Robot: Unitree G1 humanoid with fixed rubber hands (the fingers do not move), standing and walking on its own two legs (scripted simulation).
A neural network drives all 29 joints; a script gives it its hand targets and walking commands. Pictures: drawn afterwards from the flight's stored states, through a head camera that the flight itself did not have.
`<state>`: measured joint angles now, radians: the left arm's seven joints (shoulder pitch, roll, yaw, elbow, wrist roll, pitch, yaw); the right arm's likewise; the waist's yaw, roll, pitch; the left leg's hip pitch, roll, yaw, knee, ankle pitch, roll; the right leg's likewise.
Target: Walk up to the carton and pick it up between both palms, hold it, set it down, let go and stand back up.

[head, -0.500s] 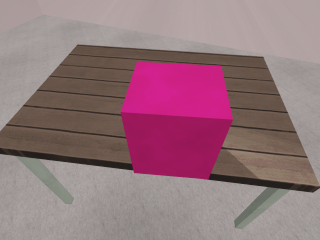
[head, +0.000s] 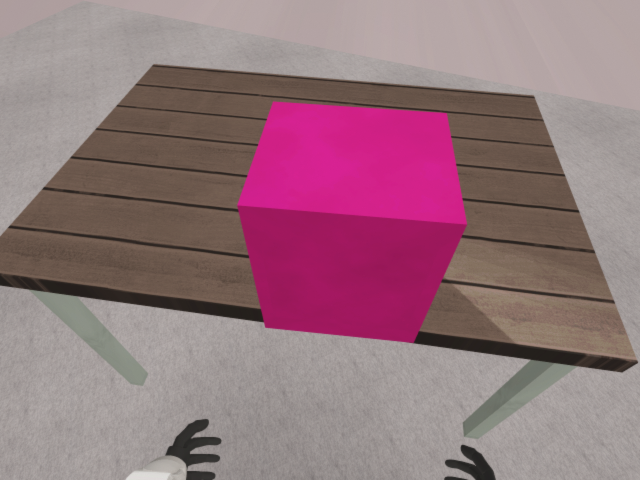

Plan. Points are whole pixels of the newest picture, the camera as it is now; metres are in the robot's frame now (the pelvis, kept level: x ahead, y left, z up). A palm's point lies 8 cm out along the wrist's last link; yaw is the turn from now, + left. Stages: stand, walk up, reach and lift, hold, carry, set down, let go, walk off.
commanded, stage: reach and lift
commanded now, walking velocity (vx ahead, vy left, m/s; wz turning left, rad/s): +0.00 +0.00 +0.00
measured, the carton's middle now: (347, 230) +0.46 -0.01 +0.03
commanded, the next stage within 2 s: none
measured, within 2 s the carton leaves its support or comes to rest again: neither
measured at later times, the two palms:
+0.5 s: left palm out of the picture +0.14 +0.22 -0.08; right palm out of the picture +0.11 -0.20 -0.09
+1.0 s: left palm (157, 441) +0.19 +0.22 -0.05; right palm out of the picture +0.16 -0.21 -0.05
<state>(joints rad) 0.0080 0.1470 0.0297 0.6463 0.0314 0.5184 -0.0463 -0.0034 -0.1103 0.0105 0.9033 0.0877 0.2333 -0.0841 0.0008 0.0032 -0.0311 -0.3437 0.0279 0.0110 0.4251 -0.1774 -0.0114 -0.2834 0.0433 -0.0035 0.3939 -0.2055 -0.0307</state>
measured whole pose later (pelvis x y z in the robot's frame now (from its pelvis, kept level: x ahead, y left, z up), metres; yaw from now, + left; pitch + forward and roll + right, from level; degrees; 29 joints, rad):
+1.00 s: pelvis -0.02 +0.02 +0.00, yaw -1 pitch +1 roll +1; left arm 0.12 0.17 -0.05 0.36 -0.10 0.25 0.07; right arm 0.23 -0.19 -0.06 0.34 0.10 0.15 0.02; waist 0.01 -0.01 -0.03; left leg -0.26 -0.02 0.06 0.38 -0.15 0.03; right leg -0.25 -0.01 0.04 0.44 -0.21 0.01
